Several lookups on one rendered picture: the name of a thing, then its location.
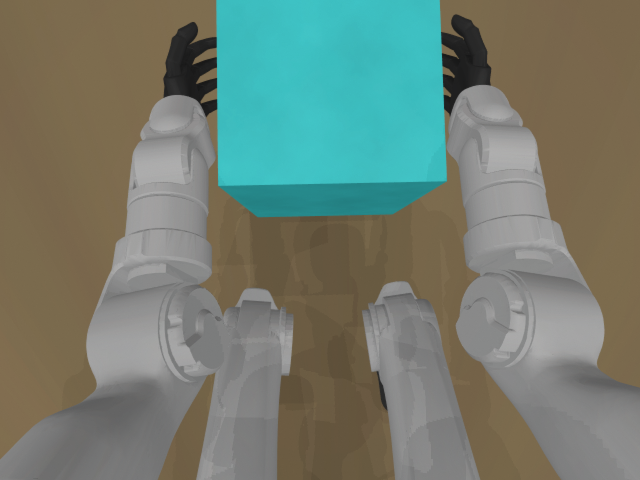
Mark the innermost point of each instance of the left robot thigh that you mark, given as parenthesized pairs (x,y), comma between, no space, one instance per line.
(240,441)

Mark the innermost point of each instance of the robot left upper arm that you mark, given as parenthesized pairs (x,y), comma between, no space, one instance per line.
(150,352)

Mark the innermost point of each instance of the robot right forearm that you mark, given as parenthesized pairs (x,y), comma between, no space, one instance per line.
(503,191)

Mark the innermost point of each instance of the robot left forearm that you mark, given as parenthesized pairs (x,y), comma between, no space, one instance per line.
(166,228)

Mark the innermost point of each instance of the carton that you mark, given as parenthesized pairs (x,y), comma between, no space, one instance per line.
(329,107)

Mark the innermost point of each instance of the left robot hand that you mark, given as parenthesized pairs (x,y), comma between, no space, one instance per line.
(181,75)

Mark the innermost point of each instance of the right robot hand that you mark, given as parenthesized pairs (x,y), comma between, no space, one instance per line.
(471,68)

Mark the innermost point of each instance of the left robot shin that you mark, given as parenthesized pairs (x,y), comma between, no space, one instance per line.
(231,314)

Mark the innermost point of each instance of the robot right upper arm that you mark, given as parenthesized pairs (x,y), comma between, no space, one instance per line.
(539,338)

